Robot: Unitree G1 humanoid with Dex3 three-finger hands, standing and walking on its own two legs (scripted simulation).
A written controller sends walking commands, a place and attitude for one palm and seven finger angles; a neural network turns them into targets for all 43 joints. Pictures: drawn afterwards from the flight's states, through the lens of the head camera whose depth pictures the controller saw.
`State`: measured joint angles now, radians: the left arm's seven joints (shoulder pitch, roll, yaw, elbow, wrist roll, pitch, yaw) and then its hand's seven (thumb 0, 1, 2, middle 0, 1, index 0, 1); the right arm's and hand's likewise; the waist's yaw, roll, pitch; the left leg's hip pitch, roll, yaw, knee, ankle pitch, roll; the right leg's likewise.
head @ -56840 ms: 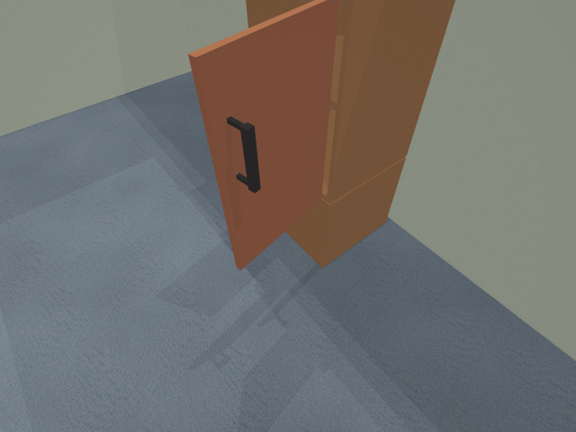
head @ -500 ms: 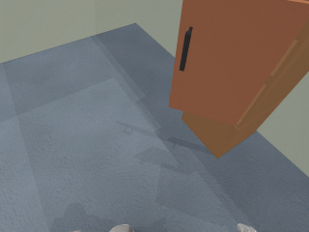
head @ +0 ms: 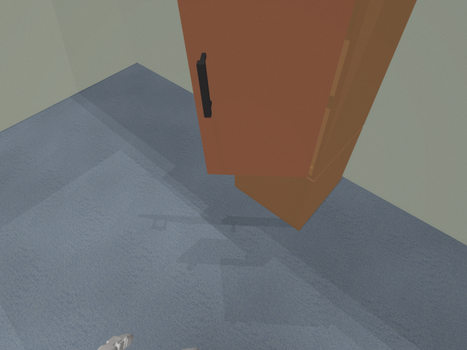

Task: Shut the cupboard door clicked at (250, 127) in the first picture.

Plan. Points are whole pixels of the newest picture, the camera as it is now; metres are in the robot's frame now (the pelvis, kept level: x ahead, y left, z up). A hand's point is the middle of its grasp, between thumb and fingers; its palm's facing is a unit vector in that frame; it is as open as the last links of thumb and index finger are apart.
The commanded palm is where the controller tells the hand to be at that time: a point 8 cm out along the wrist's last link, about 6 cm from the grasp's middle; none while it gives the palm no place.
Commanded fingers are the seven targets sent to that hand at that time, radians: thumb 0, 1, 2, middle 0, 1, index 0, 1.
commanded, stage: take the last steps up to it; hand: left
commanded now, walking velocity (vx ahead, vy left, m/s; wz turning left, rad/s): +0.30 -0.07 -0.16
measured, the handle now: (205, 86) +0.70 +0.09 +0.05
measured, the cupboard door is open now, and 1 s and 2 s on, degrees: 38 38 38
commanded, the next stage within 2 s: come to a stop and stand still in 0.66 s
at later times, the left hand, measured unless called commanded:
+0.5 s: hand (151, 338) +0.17 +0.18 -0.16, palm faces -0.07 -0.99 -0.15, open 7.4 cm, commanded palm none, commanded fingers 0.00 0.90 0.90 -0.20 -0.30 -0.20 -0.30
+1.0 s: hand (196, 273) +0.30 +0.11 -0.16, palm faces -0.03 -0.98 -0.21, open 7.2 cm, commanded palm none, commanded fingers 0.00 0.90 0.90 -0.20 -0.30 -0.20 -0.30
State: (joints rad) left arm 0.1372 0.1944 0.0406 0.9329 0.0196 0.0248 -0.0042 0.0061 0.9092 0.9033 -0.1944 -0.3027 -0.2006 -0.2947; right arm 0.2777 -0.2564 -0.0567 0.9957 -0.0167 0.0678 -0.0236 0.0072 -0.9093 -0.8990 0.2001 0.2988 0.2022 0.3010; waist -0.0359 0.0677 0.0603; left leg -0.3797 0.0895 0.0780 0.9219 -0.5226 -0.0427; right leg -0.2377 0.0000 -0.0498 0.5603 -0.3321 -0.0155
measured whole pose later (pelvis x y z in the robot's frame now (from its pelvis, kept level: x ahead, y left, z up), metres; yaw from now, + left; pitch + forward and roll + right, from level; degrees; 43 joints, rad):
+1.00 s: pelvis +0.24 -0.07 +0.01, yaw -4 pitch +0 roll -1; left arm 0.20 0.15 0.03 1.06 0.02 -0.01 0.03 0.00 0.93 0.90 -0.20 -0.30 -0.20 -0.30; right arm 0.16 -0.18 -0.03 1.01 -0.01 0.03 -0.02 0.00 -0.92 -0.90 0.20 0.30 0.20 0.30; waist 0.01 0.03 0.05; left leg -0.37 0.03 0.05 0.67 -0.33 -0.04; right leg -0.20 0.01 -0.13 0.46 -0.27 -0.05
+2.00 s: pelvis +0.20 -0.08 +0.00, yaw -5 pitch -3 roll -1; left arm 0.30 0.14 -0.01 1.07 0.01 -0.02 0.05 0.01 0.91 0.90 -0.20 -0.30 -0.20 -0.30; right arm 0.30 -0.16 -0.01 1.05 -0.01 0.00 -0.02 0.01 -0.91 -0.90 0.20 0.30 0.20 0.30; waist -0.03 0.01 0.07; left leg -0.31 0.04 0.00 0.56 -0.19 -0.01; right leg -0.13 0.00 0.01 0.51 -0.33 0.02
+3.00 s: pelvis +0.19 -0.06 +0.01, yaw -4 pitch -2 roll -1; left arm 0.31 0.24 -0.02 1.08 0.01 -0.01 0.02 0.01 0.91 0.90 -0.20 -0.30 -0.20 -0.29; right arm 0.21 -0.22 0.00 1.10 -0.01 0.01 0.01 0.01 -0.91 -0.90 0.20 0.30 0.20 0.30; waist 0.00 -0.03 0.02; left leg -0.31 0.00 0.00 0.45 -0.11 0.02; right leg -0.14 -0.03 0.00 0.44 -0.27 0.05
